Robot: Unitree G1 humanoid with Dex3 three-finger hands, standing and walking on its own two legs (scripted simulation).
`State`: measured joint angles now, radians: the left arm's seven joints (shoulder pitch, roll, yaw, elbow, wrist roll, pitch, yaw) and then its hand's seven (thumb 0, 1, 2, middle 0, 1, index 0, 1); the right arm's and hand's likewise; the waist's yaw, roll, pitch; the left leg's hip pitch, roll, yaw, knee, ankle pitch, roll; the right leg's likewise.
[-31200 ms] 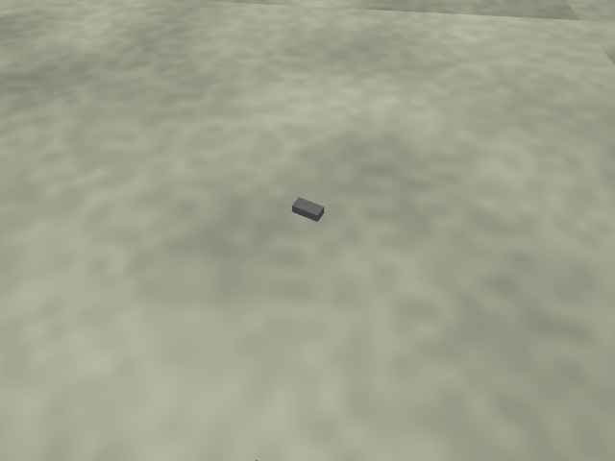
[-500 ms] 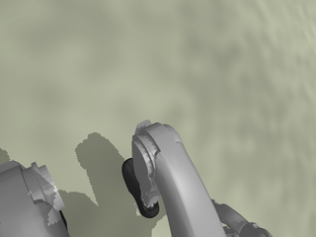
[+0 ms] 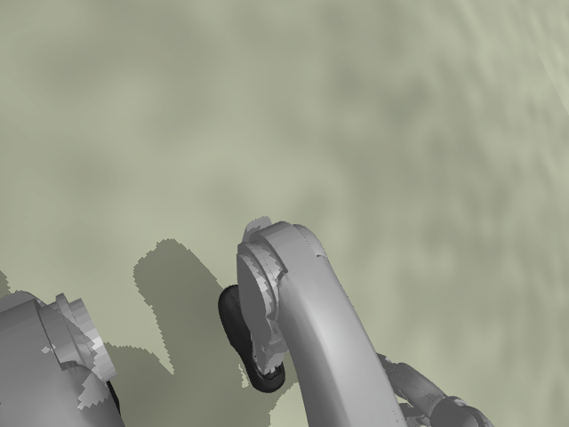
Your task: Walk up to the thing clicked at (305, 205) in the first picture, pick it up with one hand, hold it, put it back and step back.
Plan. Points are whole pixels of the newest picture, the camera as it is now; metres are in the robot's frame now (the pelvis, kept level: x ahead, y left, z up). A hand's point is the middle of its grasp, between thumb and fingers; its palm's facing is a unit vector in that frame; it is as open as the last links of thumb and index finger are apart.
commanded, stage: close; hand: left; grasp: from above
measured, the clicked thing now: out of the picture +0.44 +0.35 -0.28
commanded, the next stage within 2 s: settle in 0.40 s
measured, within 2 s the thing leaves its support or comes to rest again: leaves its support in 0.76 s
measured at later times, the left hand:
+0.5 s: hand out of the picture +0.43 +0.35 -0.25, palm faces -0.42 -0.16 -0.90, open 8.9 cm
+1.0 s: hand out of the picture +0.43 +0.36 -0.20, palm faces -0.38 -0.13 -0.92, open 8.9 cm
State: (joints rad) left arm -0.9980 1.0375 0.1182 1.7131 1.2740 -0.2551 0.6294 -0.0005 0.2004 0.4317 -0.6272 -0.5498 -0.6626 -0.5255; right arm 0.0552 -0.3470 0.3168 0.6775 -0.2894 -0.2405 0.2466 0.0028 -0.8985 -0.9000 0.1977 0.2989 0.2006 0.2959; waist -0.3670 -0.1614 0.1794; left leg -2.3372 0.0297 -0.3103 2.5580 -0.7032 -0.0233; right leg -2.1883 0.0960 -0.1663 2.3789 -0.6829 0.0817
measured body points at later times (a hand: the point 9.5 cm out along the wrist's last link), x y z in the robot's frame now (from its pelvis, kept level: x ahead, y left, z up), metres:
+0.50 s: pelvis +0.00 +0.00 +0.00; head +0.26 +0.14 +0.33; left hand +0.44 +0.35 -0.20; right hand +0.07 -0.25 -0.06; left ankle +0.07 +0.13 -0.27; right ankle +0.12 -0.13 -0.27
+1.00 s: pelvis +0.00 +0.00 +0.00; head +0.24 +0.13 +0.36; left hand +0.45 +0.36 -0.15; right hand +0.09 -0.26 -0.06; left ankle +0.07 +0.13 -0.27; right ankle +0.12 -0.13 -0.27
